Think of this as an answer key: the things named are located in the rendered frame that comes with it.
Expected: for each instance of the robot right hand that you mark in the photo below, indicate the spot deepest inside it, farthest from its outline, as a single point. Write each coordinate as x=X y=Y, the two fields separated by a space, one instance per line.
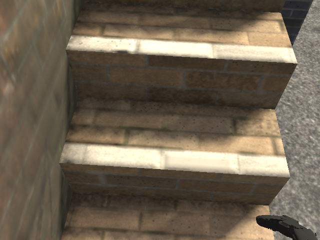
x=286 y=226

